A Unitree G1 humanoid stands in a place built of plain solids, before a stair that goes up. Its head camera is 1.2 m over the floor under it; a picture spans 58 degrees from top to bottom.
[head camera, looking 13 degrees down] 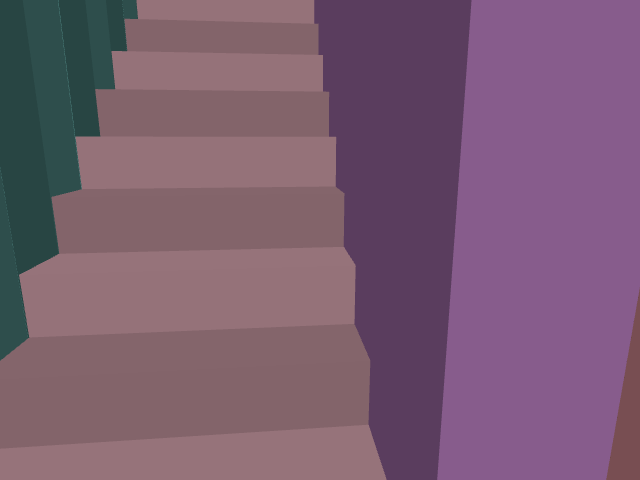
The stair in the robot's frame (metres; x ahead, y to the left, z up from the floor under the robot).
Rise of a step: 0.20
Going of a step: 0.25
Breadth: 1.02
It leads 6 degrees to the left of straight ahead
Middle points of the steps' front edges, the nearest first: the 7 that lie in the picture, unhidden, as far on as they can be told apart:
1.04 0.37 0.61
1.29 0.39 0.81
1.53 0.42 1.01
1.78 0.44 1.21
2.03 0.47 1.42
2.27 0.49 1.62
2.52 0.52 1.82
